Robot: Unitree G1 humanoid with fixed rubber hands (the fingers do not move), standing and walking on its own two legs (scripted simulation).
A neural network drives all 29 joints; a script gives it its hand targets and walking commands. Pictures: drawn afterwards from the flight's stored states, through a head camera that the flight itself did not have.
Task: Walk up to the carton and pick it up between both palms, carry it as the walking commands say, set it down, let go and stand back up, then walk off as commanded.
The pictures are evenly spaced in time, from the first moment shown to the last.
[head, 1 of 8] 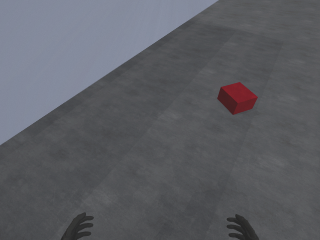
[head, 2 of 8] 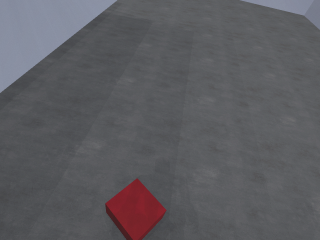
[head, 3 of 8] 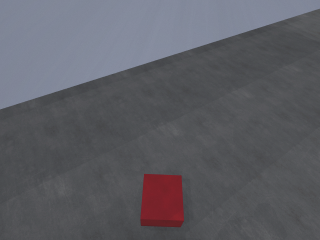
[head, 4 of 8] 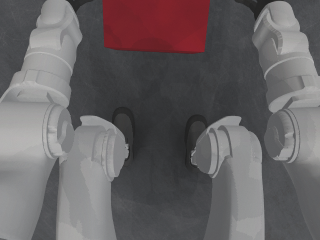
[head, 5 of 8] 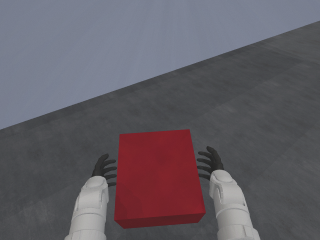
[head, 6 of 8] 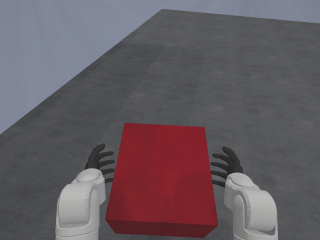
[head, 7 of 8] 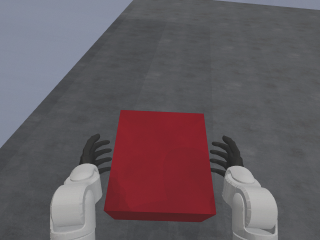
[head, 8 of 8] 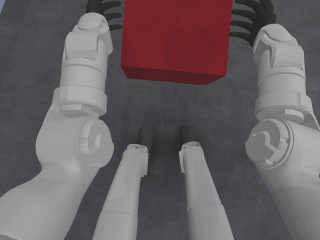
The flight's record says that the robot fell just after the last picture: yes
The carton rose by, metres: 0.73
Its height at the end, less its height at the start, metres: +0.54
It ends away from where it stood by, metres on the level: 2.91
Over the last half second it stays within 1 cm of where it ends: no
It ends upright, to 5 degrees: no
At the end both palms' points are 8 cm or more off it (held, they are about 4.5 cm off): no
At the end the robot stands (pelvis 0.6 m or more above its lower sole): yes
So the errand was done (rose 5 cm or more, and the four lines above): no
